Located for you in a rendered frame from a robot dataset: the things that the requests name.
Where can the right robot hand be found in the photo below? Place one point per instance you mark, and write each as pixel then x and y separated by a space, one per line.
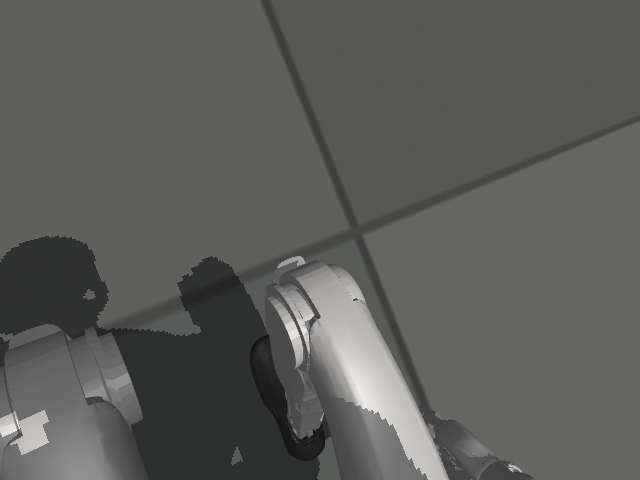
pixel 458 446

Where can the right robot arm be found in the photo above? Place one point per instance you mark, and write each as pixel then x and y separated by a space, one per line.
pixel 504 470

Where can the right robot foot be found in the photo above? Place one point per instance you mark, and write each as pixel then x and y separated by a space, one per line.
pixel 273 396

